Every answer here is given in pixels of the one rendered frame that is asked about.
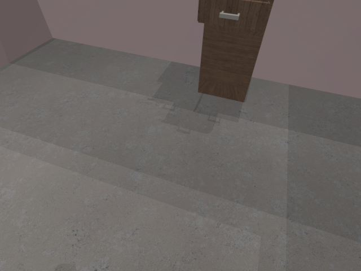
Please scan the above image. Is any drawer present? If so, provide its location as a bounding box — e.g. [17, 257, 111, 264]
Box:
[197, 0, 270, 32]

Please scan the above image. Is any handle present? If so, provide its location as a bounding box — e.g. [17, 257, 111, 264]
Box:
[219, 11, 240, 20]

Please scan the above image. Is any cabinet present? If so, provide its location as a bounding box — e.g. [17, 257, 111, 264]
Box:
[198, 0, 274, 102]

